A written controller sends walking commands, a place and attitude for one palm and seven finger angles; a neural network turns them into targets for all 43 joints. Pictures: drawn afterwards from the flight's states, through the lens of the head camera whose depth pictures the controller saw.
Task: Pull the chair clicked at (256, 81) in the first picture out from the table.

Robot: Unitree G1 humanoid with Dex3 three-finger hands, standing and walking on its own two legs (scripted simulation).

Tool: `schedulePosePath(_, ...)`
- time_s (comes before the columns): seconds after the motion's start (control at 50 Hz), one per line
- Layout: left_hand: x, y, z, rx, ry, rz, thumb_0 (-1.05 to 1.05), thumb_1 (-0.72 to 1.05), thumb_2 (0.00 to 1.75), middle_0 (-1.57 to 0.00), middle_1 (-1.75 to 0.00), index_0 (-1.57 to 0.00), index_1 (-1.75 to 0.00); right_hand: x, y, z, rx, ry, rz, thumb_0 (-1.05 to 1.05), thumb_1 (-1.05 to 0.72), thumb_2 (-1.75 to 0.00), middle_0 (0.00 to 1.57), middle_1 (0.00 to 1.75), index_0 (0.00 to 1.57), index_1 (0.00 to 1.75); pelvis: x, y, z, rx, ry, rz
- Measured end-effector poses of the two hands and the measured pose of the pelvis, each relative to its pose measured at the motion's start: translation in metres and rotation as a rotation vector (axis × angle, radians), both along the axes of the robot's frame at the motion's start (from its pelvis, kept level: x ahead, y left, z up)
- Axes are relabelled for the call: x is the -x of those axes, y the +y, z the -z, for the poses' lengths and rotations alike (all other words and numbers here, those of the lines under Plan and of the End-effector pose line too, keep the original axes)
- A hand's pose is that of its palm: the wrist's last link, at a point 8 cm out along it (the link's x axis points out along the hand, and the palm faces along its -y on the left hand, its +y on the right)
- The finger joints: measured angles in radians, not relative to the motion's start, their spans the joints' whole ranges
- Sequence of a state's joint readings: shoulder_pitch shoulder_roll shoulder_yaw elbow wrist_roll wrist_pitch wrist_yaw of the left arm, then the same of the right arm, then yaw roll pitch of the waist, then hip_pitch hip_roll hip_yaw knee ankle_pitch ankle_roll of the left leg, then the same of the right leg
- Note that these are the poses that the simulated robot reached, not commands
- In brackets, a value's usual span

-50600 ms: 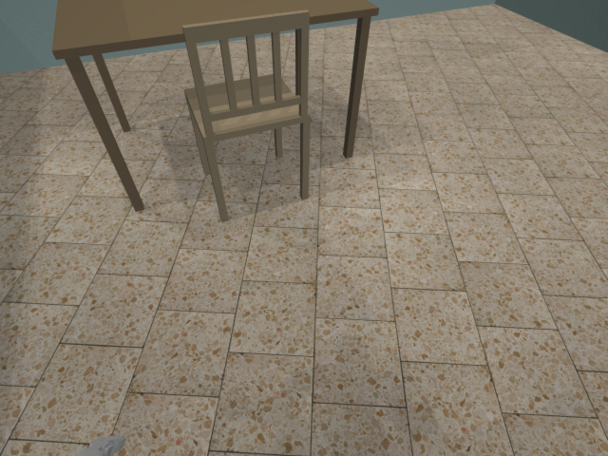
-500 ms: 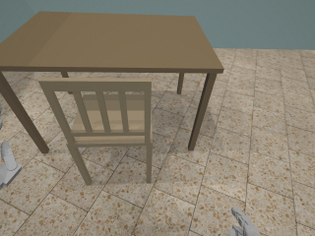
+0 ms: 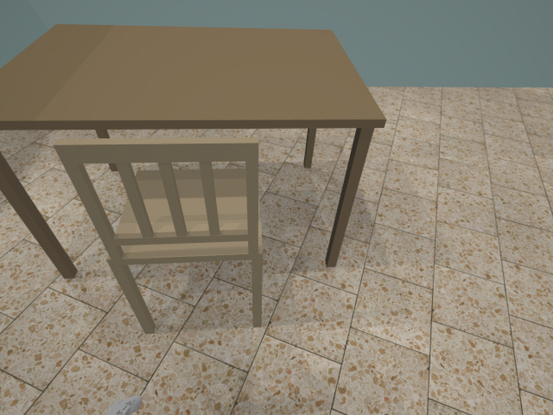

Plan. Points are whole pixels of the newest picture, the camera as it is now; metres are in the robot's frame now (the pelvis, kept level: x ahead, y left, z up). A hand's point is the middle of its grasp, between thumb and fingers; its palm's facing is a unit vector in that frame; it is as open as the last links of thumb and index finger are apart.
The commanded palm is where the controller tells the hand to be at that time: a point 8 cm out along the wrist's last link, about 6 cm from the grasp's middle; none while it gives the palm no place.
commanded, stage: let the arm hang, fingers relaxed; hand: left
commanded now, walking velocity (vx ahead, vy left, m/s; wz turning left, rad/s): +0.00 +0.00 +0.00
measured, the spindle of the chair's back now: (173, 200) +0.61 +0.26 -0.09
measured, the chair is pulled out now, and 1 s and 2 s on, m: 0.04 0.04 0.04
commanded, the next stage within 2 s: look to check the result in 0.86 s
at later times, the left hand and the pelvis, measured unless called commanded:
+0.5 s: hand out of the picture -0.05 +0.13 -0.15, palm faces +0.07 -0.98 -0.20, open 7.3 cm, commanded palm none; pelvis +0.03 -0.03 +0.02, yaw +0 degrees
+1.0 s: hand out of the picture +0.01 +0.11 -0.16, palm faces +0.06 -0.98 -0.16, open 7.3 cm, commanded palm none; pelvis +0.04 -0.05 +0.02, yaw +0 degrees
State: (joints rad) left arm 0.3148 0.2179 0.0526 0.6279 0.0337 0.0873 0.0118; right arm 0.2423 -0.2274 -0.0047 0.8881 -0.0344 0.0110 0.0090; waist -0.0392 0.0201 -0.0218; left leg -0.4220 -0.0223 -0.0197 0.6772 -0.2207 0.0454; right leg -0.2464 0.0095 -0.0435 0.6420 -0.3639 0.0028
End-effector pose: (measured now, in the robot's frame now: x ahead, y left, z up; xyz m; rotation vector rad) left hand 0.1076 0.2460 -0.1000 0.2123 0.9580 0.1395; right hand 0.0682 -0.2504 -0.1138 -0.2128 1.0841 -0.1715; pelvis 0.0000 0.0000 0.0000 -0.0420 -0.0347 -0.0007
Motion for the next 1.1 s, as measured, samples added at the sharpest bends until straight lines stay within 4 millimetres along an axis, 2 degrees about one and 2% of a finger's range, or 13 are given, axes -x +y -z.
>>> schedulePosePath(0.04, 0.033, -0.027, 0.033, 0.097, 0.166, 0.003, 0.01, 0.91, 0.9, -0.2, -0.29, -0.19, -0.3, 0.024, 0.0, -0.001, 0.016, 0.089, 0.024, 0.0, -0.9, -0.9, 0.2, 0.3, 0.2, 0.3, -0.004, -0.002, -0.001, -0.005, 0.004, 0.003)
schedulePosePath(0.1, 0.08, -0.035, 0.05, 0.131, 0.34, -0.054, 0.01, 0.98, 0.9, -0.21, -0.3, -0.2, -0.3, 0.059, 0.002, -0.006, 0.023, 0.232, 0.047, 0.0, -0.9, -0.9, 0.2, 0.3, 0.2, 0.3, -0.008, -0.007, -0.006, -0.016, 0.024, 0.004)
schedulePosePath(0.16, 0.124, -0.036, 0.047, 0.136, 0.477, -0.091, 0.01, 0.99, 0.9, -0.21, -0.3, -0.2, -0.3, 0.083, 0.004, -0.008, 0.013, 0.348, 0.066, 0.0, -0.9, -0.9, 0.2, 0.3, 0.2, 0.3, -0.012, -0.011, -0.011, -0.024, 0.041, 0.001)
schedulePosePath(0.2, 0.149, -0.036, 0.039, 0.124, 0.551, -0.12, 0.01, 0.98, 0.9, -0.21, -0.3, -0.2, -0.3, 0.091, 0.006, -0.008, -0.003, 0.396, 0.076, 0.0, -0.9, -0.9, 0.2, 0.3, 0.2, 0.3, -0.016, -0.013, -0.015, -0.025, 0.048, -0.002)
schedulePosePath(0.26, 0.178, -0.036, 0.025, 0.096, 0.634, -0.158, 0.01, 0.96, 0.9, -0.21, -0.3, -0.2, -0.3, 0.092, 0.01, -0.003, -0.034, 0.421, 0.085, 0.01, -0.9, -0.9, 0.2, 0.3, 0.2, 0.3, -0.021, -0.015, -0.017, -0.026, 0.047, -0.004)
schedulePosePath(0.32, 0.191, -0.039, 0.015, 0.071, 0.682, -0.18, 0.01, 0.94, 0.9, -0.2, -0.3, -0.2, -0.3, 0.084, 0.015, 0.005, -0.068, 0.407, 0.088, 0.0, -0.9, -0.9, 0.2, 0.3, 0.2, 0.3, -0.026, -0.017, -0.019, -0.029, 0.039, -0.003)
schedulePosePath(0.38, 0.191, -0.045, 0.011, 0.057, 0.685, -0.188, 0.01, 0.93, 0.9, -0.2, -0.3, -0.2, -0.3, 0.071, 0.021, 0.014, -0.103, 0.378, 0.085, 0.0, -0.9, -0.9, 0.2, 0.3, 0.2, 0.3, -0.029, -0.02, -0.019, -0.031, 0.028, -0.001)
schedulePosePath(0.44, 0.178, -0.054, 0.013, 0.058, 0.652, -0.184, 0.01, 0.92, 0.9, -0.2, -0.29, -0.2, -0.3, 0.058, 0.025, 0.02, -0.129, 0.348, 0.075, 0.0, -0.91, -0.9, 0.2, 0.3, 0.2, 0.3, -0.032, -0.023, -0.019, -0.034, 0.018, 0.001)
schedulePosePath(0.62, 0.11, -0.089, 0.028, 0.117, 0.474, -0.131, 0.01, 0.91, 0.9, -0.2, -0.3, -0.2, -0.3, 0.053, 0.014, 0.021, -0.128, 0.333, 0.084, 0.01, -0.92, -0.9, 0.2, 0.3, 0.2, 0.3, -0.037, -0.034, -0.018, -0.039, 0.0, 0.0)
schedulePosePath(0.68, 0.093, -0.098, 0.031, 0.13, 0.441, -0.107, 0.01, 0.92, 0.9, -0.2, -0.3, -0.2, -0.3, 0.055, 0.011, 0.019, -0.123, 0.336, 0.094, 0.01, -0.92, -0.9, 0.2, 0.3, 0.2, 0.3, -0.038, -0.038, -0.018, -0.039, -0.002, 0.001)
schedulePosePath(0.84, 0.089, -0.095, 0.032, 0.121, 0.452, -0.118, 0.01, 0.92, 0.9, -0.2, -0.3, -0.2, -0.3, 0.068, 0.007, 0.016, -0.116, 0.378, 0.114, 0.0, -0.91, -0.9, 0.2, 0.3, 0.2, 0.3, -0.042, -0.045, -0.018, -0.036, -0.002, -0.001)
schedulePosePath(0.96, 0.098, -0.091, 0.029, 0.105, 0.481, -0.136, 0.01, 0.92, 0.9, -0.2, -0.3, -0.2, -0.3, 0.075, 0.007, 0.016, -0.12, 0.408, 0.116, 0.0, -0.91, -0.9, 0.2, 0.3, 0.2, 0.3, -0.043, -0.046, -0.018, -0.036, -0.001, -0.002)
schedulePosePath(1.1, 0.108, -0.089, 0.027, 0.1, 0.509, -0.147, 0.01, 0.91, 0.9, -0.2, -0.3, -0.2, -0.3, 0.071, 0.008, 0.017, -0.123, 0.401, 0.114, 0.0, -0.91, -0.9, 0.2, 0.3, 0.2, 0.3, -0.044, -0.046, -0.019, -0.037, -0.004, 0.0)
